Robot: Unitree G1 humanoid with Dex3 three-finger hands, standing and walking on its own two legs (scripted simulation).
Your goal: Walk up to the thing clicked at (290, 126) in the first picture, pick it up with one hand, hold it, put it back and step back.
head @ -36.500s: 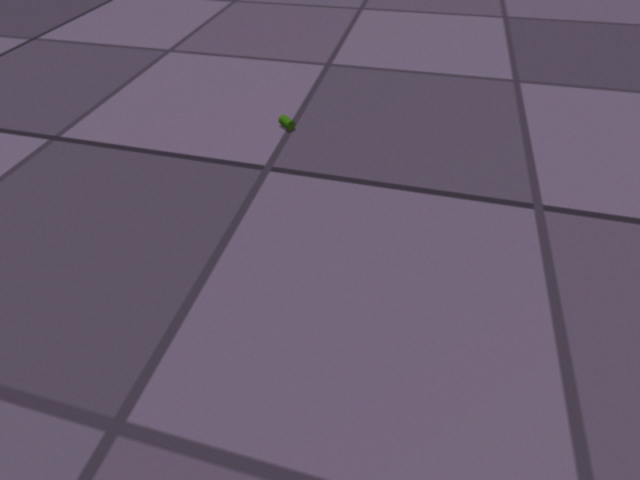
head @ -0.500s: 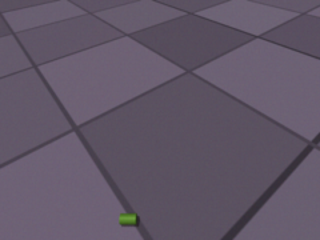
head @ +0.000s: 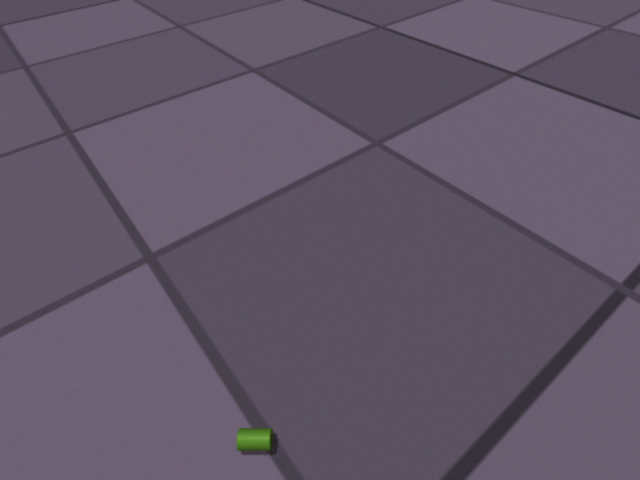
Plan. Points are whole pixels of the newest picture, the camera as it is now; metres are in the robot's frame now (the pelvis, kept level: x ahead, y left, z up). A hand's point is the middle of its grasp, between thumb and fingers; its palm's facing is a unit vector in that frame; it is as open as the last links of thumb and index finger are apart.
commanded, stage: stand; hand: left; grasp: from above
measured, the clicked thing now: (255, 439) +0.43 +0.24 -0.75
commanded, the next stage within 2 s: step back in 0.62 s
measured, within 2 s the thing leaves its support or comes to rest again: neither
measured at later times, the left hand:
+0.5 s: hand out of the picture +0.07 +0.25 -0.15, palm faces +0.01 -0.94 -0.35, open 7.4 cm
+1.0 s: hand out of the picture +0.09 +0.32 -0.18, palm faces +0.00 -0.93 -0.37, open 7.4 cm
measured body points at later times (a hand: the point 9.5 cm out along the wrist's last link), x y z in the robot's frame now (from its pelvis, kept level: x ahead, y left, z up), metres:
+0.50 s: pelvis +0.00 +0.00 +0.00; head +0.00 -0.01 +0.45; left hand +0.07 +0.30 -0.13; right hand +0.07 -0.30 -0.14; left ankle +0.01 +0.14 -0.75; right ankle -0.01 -0.12 -0.75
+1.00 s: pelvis -0.06 +0.06 -0.02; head +0.02 +0.08 +0.42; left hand +0.09 +0.37 -0.16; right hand +0.00 -0.27 -0.13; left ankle -0.04 +0.15 -0.75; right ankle -0.04 -0.11 -0.71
